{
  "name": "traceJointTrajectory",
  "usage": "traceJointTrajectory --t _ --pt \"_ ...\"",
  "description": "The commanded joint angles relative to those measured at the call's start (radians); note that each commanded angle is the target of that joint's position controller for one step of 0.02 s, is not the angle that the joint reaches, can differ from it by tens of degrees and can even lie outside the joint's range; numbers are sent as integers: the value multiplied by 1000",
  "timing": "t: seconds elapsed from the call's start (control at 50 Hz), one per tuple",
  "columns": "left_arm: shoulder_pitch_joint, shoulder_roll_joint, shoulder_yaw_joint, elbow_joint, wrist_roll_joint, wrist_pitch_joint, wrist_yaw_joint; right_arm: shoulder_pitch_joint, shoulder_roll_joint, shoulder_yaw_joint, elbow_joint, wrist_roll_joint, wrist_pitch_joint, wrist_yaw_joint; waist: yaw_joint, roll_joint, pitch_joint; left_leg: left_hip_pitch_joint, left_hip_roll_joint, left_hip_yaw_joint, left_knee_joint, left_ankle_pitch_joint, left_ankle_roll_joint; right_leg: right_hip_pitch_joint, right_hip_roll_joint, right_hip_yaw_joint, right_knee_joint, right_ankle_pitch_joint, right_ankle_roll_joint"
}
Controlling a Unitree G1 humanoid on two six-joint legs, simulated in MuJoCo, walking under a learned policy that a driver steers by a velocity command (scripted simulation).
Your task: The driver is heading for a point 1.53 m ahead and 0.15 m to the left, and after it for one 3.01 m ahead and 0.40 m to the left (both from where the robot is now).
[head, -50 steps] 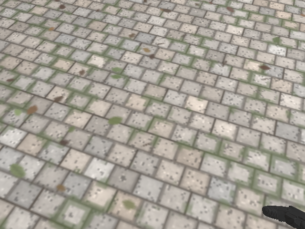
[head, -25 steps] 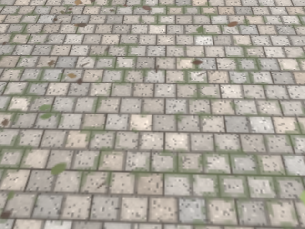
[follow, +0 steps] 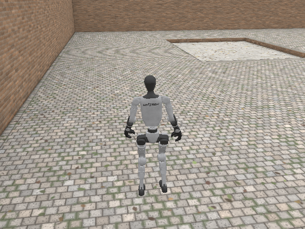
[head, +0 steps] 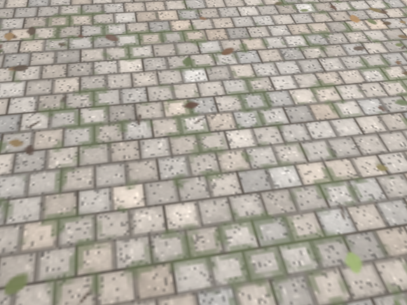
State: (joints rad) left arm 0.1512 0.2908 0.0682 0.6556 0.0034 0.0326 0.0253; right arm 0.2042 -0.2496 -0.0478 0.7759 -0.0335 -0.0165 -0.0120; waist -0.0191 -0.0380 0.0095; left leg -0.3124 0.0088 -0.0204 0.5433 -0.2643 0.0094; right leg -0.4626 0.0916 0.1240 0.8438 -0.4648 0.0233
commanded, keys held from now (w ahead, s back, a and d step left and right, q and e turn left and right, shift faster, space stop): no key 0.44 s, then w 0.56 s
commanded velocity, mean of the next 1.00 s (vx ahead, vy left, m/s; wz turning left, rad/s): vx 0.18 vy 0.00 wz -0.04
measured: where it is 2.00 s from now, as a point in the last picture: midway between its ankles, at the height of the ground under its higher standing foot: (210, 221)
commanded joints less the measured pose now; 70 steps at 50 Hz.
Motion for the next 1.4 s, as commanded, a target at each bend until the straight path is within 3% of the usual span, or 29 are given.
traceJointTrajectory --t 0.02,0.1,0.16,0.18,0.2,0.22,0.26,0.44,0.48,0.54,0.6,0.64,0.66,0.68,0.7,0.74,0.8,0.9,1.02,1.06,1.1,1.12,1.14,1.16,1.18,1.2,1.24,1.28,1.4 --pt "35 98 40 -36 0 -1 10 -96 -146 -30 -81 24 -23 -10 39 175 -53 109 254 -263 -200 350 199 -50 -54 31 174 -26 44" --pt "-10 12 4 -34 -11 -3 0 -54 -128 -26 -54 24 1 -7 1 226 -92 168 177 -147 -141 492 174 106 -81 -83 -148 25 66" --pt "31 38 10 1 -12 -1 -3 -24 -132 -23 -35 43 7 -3 18 212 -88 160 163 -152 -113 444 142 268 -76 -104 -487 304 33" --pt "29 71 13 -3 -2 0 1 0 -123 -18 -28 39 -3 0 9 174 -97 115 156 -156 -117 363 97 349 -118 -49 -503 397 8" --pt "37 131 23 -10 7 3 9 13 -111 -12 -31 16 -19 11 -18 65 -122 48 112 -108 -77 273 53 431 -199 18 -430 621 -24" --pt "28 130 27 17 7 5 3 40 -90 -8 -21 14 -30 17 -48 -70 -128 76 46 -31 -108 133 9 361 -191 6 -381 497 -68" --pt "18 55 10 17 16 -5 -11 -61 -117 -12 -18 14 -26 16 5 -16 -70 102 31 -6 -73 99 -24 268 -164 4 -414 341 -63" --pt "45 50 0 68 9 -33 3 -51 -96 -11 41 23 0 -6 2 5 3 111 31 -8 -71 120 -18 203 -138 -14 -415 296 -34" --pt "84 68 8 91 1 -28 7 -32 -96 -14 66 31 4 -8 11 -7 -2 82 -13 40 -31 -103 -12 203 -125 -12 -434 32 -60" --pt "140 113 19 97 -11 -36 9 -64 -81 -15 53 48 -19 -8 41 -110 98 -86 -47 85 120 -262 7 165 -245 191 -571 -371 -162" --pt "119 120 20 105 -25 -61 7 -37 -75 -19 56 66 -67 12 7 -164 141 -75 -4 46 157 -195 65 131 -344 325 -621 -337 -221" --pt "20 79 8 78 -28 -64 2 115 -87 -29 125 67 -85 23 -75 -108 105 185 -4 23 -47 -109 93 22 -245 172 -504 -174 -149" --pt "-24 20 -8 49 -24 -72 2 214 -158 -49 162 57 -90 22 -101 56 78 289 110 -183 -162 -213 131 -80 -137 9 -270 -48 -77" --pt "-47 9 -8 4 -31 -91 9 300 -265 -75 178 51 -96 34 -112 318 57 393 313 -588 -343 -331 253 -241 -37 -117 33 -31 -21" --pt "-53 69 8 -1 -46 -108 12 274 -221 -56 161 30 -102 37 -102 273 76 402 387 -733 -385 -303 311 -351 -65 -28 216 -122 -31" --pt "14 63 10 41 -45 -128 -6 197 -152 -36 132 37 -105 29 -49 150 80 431 320 -531 -352 -211 251 -412 -144 -24 306 44 -73" --pt "-29 41 13 40 -24 -131 -28 204 -101 -12 138 38 -89 26 -45 138 69 401 237 -306 -388 46 184 -354 -192 -73 188 221 -71" --pt "-168 -25 -15 -3 -24 -124 -51 239 -150 -14 146 39 -67 0 -72 125 81 305 180 -115 -417 244 173 -218 -150 -151 -141 404 -16" --pt "-258 34 -10 -43 -34 -128 -71 265 -176 -26 168 57 -61 -2 -54 145 127 325 251 -90 -404 308 158 -113 -130 -141 -304 455 -62" --pt "-182 77 8 -27 -28 -130 -69 243 -199 -35 163 54 -54 -2 8 158 58 366 251 -60 -282 615 134 22 -92 -167 -318 411 -100" --pt "130 149 49 64 -28 -122 -51 224 -183 -27 148 42 -43 -4 162 140 -141 215 175 4 94 747 82 461 -95 -153 -302 397 -164" --pt "276 244 70 93 -4 -116 -42 303 -85 1 117 28 -52 -1 155 -73 -313 -130 55 43 493 338 29 845 -359 231 -314 242 -280" --pt "296 219 54 109 -8 -116 -52 355 -29 20 129 44 -76 6 126 -235 -420 -308 -64 -86 705 -307 17 909 -490 645 -533 -7 -357" --pt "221 142 31 108 -16 -120 -53 237 -147 -14 101 77 -93 13 126 -153 -240 -416 2 -116 793 -267 34 773 -448 573 -589 -89 -300" --pt "131 115 21 99 -21 -122 -54 149 -172 -21 73 86 -102 13 99 -94 -104 -435 53 -77 770 -161 49 611 -417 422 -610 -1 -268" --pt "69 95 14 93 -13 -126 -57 116 -159 -21 69 71 -104 7 66 -19 -50 -389 95 -62 722 -73 48 473 -378 309 -633 133 -253" --pt "12 58 5 96 5 -138 -63 154 -121 -24 80 54 -84 5 -1 -47 -30 -274 145 -71 647 14 39 322 -310 168 -684 272 -241" --pt "23 58 5 118 -3 -151 -63 158 -93 -21 78 51 -63 3 -18 -39 -15 -260 155 -57 600 33 22 264 -295 101 -721 338 -259" --pt "120 112 12 173 -8 -144 -34 -70 -83 -13 -4 34 -67 10 35 0 58 -355 138 -23 227 335 -19 277 -258 -26 -757 455 -243"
